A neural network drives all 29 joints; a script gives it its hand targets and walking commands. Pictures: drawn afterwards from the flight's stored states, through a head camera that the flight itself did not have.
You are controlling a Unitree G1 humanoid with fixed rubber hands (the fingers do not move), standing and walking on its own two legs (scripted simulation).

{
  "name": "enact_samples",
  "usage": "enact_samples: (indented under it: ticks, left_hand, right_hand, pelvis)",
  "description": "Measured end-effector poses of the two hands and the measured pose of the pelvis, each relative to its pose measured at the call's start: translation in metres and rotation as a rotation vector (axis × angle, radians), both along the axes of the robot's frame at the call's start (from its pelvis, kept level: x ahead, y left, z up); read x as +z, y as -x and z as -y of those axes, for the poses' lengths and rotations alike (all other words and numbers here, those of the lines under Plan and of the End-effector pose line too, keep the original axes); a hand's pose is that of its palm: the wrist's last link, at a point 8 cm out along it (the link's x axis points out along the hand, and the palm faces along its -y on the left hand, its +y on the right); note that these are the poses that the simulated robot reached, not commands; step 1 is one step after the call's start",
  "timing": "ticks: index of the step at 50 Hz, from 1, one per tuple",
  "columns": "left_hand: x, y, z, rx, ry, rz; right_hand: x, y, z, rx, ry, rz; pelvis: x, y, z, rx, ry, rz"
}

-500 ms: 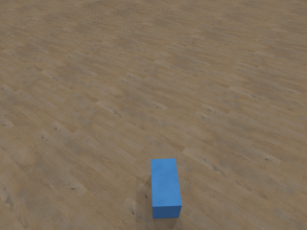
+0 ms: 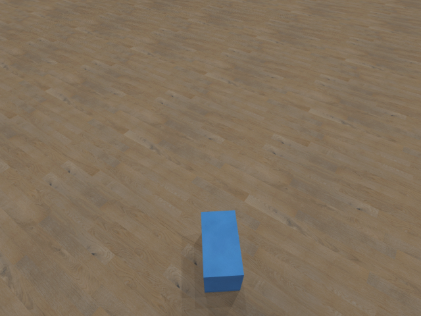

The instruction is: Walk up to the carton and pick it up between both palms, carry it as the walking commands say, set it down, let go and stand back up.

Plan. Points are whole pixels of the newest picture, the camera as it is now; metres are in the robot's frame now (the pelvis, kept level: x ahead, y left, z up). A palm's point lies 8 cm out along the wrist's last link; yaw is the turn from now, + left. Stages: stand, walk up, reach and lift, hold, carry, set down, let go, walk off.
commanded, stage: walk up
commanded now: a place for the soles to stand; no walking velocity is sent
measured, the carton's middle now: (220, 250) +0.54 +0.00 -0.66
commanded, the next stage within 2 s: stand in 1.44 s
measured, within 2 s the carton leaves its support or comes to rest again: neither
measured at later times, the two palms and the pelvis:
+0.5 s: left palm out of the picture +0.10 +0.32 -0.11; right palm out of the picture +0.11 -0.31 -0.08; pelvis +0.02 +0.01 +0.00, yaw +0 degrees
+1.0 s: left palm out of the picture +0.13 +0.32 -0.11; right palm out of the picture +0.14 -0.31 -0.08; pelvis +0.04 +0.01 -0.01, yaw +0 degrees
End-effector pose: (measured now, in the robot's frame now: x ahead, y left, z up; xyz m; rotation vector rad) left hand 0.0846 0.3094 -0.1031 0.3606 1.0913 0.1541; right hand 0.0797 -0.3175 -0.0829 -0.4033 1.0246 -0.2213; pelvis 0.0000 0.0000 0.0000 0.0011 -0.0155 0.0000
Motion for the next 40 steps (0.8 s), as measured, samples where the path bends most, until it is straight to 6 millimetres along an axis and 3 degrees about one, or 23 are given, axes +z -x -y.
enact_samples:
  ticks: [6,11,19,28,40]
  left_hand:
    - [0.003,0.009,-0.005,0.004,-0.007,-0.021]
    - [-0.007,0.008,-0.017,0.022,0.006,-0.032]
    - [-0.012,0.003,-0.008,0.025,0.013,-0.026]
    - [-0.006,-0.025,-0.009,0.015,0.009,0.019]
    - [-0.004,-0.045,-0.007,0.006,0.001,0.021]
  right_hand:
    - [0.002,-0.011,-0.005,-0.006,-0.006,0.012]
    - [0.001,-0.011,-0.016,0.008,0.008,0.021]
    - [0.000,-0.014,-0.008,0.003,0.015,0.018]
    - [0.003,-0.032,-0.009,0.008,0.011,0.044]
    - [0.000,-0.047,-0.007,0.007,0.006,0.031]
  pelvis:
    - [0.003,-0.005,-0.005,-0.004,-0.009,-0.003]
    - [-0.003,-0.009,-0.016,0.006,0.006,0.016]
    - [-0.006,-0.012,-0.009,0.006,-0.003,0.019]
    - [-0.005,-0.026,-0.010,0.005,-0.004,0.000]
    - [-0.004,-0.039,-0.008,0.001,-0.006,-0.017]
